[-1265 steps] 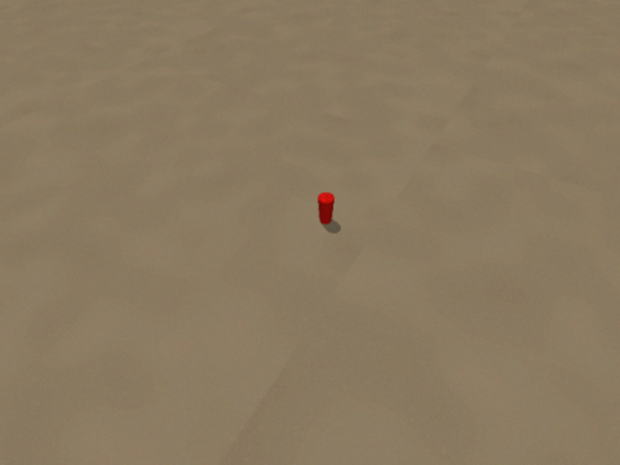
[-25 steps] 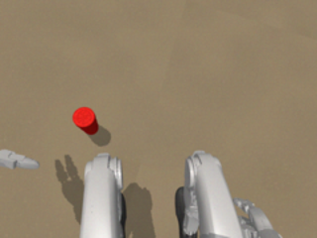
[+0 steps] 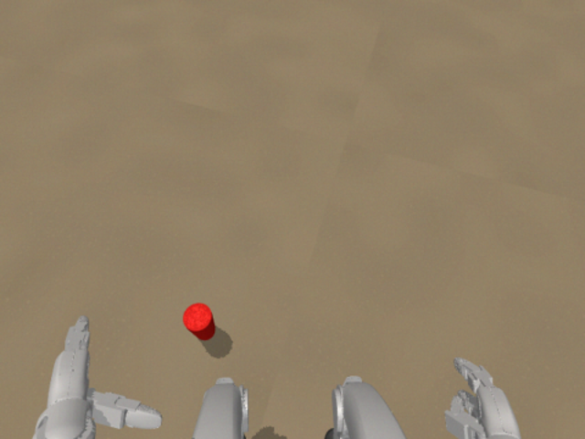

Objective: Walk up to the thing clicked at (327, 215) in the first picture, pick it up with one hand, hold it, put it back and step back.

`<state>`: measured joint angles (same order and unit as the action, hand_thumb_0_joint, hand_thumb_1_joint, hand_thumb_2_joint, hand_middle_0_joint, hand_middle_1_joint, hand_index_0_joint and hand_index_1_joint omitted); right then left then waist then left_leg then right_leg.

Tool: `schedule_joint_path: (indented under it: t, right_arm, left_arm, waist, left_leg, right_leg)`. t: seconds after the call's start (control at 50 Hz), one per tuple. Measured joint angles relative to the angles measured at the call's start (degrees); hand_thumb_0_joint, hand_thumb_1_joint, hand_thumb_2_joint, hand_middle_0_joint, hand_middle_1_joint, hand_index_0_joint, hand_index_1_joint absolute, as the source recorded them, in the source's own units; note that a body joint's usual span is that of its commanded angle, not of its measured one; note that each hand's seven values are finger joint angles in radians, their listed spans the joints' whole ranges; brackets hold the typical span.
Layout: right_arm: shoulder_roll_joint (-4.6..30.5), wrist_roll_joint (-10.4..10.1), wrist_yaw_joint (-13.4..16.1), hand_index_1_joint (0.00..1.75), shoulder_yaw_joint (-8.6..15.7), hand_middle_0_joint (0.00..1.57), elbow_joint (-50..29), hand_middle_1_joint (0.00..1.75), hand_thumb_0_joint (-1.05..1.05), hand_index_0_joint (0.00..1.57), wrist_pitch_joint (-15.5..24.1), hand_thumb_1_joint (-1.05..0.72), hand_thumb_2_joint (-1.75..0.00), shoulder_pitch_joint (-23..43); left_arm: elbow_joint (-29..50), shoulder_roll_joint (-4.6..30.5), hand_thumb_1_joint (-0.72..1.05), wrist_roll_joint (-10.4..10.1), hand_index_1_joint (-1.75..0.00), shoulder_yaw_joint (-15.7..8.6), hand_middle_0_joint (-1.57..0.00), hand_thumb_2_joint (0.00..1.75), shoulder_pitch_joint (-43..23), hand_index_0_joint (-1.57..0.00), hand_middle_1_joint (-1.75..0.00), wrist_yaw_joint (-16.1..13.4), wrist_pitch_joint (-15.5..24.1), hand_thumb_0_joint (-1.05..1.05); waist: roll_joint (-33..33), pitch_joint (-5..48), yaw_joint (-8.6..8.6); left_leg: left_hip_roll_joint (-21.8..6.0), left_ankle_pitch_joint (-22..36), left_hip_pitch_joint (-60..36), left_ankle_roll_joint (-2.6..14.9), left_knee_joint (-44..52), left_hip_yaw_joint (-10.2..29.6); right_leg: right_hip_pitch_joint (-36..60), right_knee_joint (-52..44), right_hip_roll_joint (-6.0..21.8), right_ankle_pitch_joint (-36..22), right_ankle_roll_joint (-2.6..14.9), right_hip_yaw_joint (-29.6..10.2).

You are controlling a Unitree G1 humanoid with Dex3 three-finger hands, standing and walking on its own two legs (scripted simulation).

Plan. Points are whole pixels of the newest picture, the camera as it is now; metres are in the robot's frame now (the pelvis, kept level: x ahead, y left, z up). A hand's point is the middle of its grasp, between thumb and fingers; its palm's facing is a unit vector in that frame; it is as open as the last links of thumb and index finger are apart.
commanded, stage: home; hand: left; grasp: from the side
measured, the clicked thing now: (201, 324) +0.44 +0.23 -0.55
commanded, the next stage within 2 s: none
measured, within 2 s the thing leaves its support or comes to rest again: neither
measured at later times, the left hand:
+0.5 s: hand (106, 408) +0.19 +0.20 +0.05, palm faces +0.14 -0.94 -0.31, open 17.6 cm
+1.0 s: hand (118, 415) +0.19 +0.19 +0.04, palm faces +0.13 -0.95 -0.30, open 17.6 cm
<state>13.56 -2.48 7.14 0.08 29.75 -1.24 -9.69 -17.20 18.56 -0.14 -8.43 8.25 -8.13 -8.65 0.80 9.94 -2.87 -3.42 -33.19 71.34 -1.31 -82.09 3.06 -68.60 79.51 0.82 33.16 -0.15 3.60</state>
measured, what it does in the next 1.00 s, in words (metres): rises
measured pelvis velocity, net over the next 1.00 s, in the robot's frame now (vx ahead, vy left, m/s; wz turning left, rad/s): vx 0.03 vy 0.00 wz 0.03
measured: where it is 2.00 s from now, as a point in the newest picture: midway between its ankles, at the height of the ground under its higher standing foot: outside the picture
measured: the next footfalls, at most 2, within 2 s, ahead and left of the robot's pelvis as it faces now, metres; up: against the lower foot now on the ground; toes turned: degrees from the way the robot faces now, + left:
none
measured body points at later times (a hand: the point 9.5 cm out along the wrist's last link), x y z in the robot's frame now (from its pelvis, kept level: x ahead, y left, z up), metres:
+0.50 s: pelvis +0.03 +0.01 +0.09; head +0.05 +0.01 +0.54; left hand +0.18 +0.25 +0.07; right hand +0.20 -0.22 +0.03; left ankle +0.05 +0.13 -0.59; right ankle +0.04 -0.13 -0.59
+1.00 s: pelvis +0.03 +0.00 +0.10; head +0.04 +0.00 +0.55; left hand +0.18 +0.24 +0.07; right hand +0.19 -0.24 +0.03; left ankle +0.05 +0.13 -0.59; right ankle +0.04 -0.13 -0.59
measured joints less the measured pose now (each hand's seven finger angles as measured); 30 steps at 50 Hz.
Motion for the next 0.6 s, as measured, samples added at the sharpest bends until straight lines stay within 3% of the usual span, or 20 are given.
schedule_joint_path:
  t: [0.32,0.44,0.6]
  right_arm:
    - [-2.4,0.7,3.6,0.3,-1.7,0.2,-2.4,0.3,0.01,0.2,3.2,-0.9,-0.9,-7.5]
    - [-2.7,1.1,3.6,0.3,-2.1,0.2,-3.3,0.3,0.02,0.2,4.8,-0.9,-0.9,-7.2]
    - [-2.0,1.7,3.5,0.3,-1.8,0.2,-3.1,0.3,0.02,0.21,6.8,-0.9,-0.9,-6.0]
  left_arm:
    - [17.6,-4.9,-0.57,-1.0,-0.04,8.8,-0.05,0.04,17.6,-0.05,-0.04,-2.6,-7.1,-0.01]
    - [20.5,-5.7,-0.58,-0.8,-0.04,9.5,-0.05,0.03,20.5,-0.05,-0.04,-1.8,-7.1,0.0]
    - [19.0,-6.3,-0.57,-0.5,-0.04,9.1,-0.05,0.03,19.7,-0.05,-0.04,-0.7,-7.1,-0.01]
  waist:
    - [1.9,-0.4,0.4]
    - [2.2,-1.3,1.07]
    - [1.5,-3.2,1.81]
  left_leg:
    - [0.3,4.8,-28.1,0.85,21.5,-1.6]
    - [0.5,5.7,-32.2,0.87,24.3,-1.7]
    - [0.6,6.7,-33.6,0.56,25.7,-1.5]
  right_leg:
    - [28.6,-22.9,0.0,-5.8,-1.07,-0.4]
    - [32.6,-25.6,0.2,-6.6,-1.11,-0.5]
    - [33.9,-26.4,0.3,-7.2,-0.81,-0.2]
